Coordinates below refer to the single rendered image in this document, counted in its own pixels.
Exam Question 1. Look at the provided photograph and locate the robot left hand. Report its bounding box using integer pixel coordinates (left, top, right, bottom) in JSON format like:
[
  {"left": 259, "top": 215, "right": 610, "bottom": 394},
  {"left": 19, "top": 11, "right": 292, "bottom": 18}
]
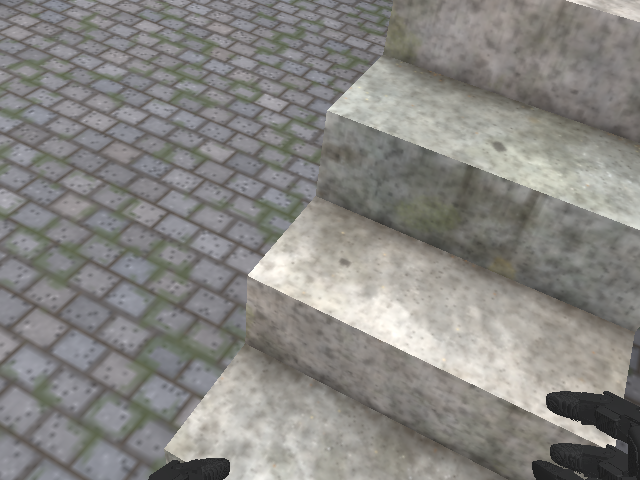
[{"left": 148, "top": 458, "right": 230, "bottom": 480}]

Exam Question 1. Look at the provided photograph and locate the robot right hand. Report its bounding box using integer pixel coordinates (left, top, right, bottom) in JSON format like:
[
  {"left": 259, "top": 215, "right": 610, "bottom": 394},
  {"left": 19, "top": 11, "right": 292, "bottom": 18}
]
[{"left": 532, "top": 391, "right": 640, "bottom": 480}]

